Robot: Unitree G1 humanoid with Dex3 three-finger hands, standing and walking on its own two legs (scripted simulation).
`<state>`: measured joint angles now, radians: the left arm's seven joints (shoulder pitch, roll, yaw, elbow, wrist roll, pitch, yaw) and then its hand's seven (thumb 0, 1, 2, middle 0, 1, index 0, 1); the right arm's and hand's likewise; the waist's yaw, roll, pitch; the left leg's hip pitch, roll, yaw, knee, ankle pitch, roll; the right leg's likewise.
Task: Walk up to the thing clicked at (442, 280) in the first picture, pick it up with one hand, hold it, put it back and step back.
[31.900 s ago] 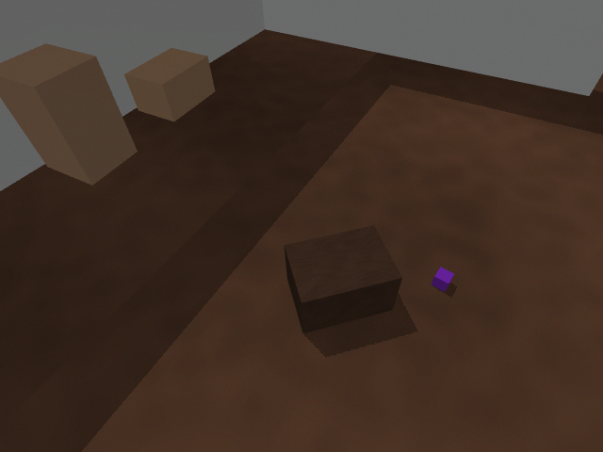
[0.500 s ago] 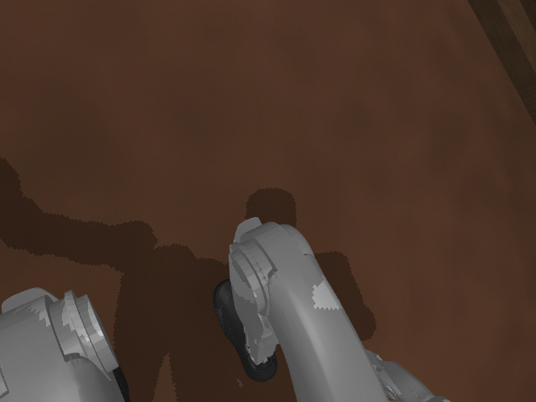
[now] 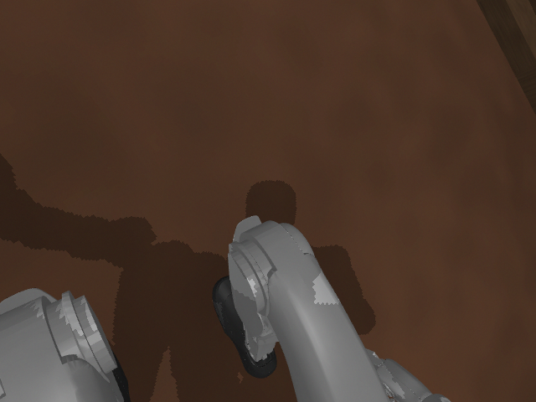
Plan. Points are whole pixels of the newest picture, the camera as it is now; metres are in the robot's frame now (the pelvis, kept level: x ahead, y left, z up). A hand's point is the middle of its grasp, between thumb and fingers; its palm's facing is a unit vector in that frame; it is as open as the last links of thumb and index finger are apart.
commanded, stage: open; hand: left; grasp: from above
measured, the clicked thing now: out of the picture +0.45 +0.34 -0.28
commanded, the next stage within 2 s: withdraw in 0.24 s
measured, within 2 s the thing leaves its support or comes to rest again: neither
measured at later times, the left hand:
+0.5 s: hand out of the picture +0.45 +0.34 -0.24, palm faces -0.42 -0.17 -0.89, open 13.3 cm
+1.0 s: hand out of the picture +0.43 +0.34 -0.07, palm faces -0.49 -0.14 -0.86, open 13.7 cm
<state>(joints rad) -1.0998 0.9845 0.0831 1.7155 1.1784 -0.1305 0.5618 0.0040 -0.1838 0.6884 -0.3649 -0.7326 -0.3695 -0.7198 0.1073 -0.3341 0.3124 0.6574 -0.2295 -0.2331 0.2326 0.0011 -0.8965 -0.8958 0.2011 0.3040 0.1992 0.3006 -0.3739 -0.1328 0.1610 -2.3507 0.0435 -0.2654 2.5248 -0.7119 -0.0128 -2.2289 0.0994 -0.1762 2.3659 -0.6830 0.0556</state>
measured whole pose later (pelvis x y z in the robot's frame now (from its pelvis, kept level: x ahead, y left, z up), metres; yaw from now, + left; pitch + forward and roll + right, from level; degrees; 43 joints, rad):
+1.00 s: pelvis -0.01 -0.01 +0.06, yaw +6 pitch +33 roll -9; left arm -1.01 0.72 -0.09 1.31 1.07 -0.05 0.13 0.00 -0.43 0.94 -0.15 -0.92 -0.14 -0.93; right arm 0.15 -0.30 0.11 0.63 -0.09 -0.02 0.15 0.00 -0.90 -0.90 0.20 0.30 0.20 0.30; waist -0.21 0.02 -0.06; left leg -2.23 0.03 -0.15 2.29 -0.65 0.00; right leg -2.13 0.05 -0.09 2.21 -0.67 0.03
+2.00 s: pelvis +0.00 +0.00 +0.19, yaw +11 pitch +31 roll -6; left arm -0.26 0.45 0.00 0.47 0.48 0.15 0.05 0.01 0.82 0.88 -0.22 -0.32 -0.21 -0.31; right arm 0.13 -0.28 -0.02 0.59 0.02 0.00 0.02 0.01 -0.91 -0.90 0.20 0.30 0.20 0.30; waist -0.06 0.02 -0.19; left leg -1.79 0.03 -0.09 1.86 -0.62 0.00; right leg -1.71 0.03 -0.06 1.81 -0.65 0.02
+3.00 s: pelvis +0.08 +0.01 +0.41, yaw +17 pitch +11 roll -3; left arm 0.51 0.22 0.03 -0.13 -0.05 0.46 0.02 0.01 0.91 0.89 -0.20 -0.30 -0.20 -0.30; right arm 0.27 -0.22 0.04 0.50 0.00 -0.22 -0.18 0.01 -0.90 -0.90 0.20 0.30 0.20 0.30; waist -0.03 0.04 -0.16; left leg -0.71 0.02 -0.07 1.01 -0.48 -0.01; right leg -0.63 0.01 -0.05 0.94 -0.50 0.01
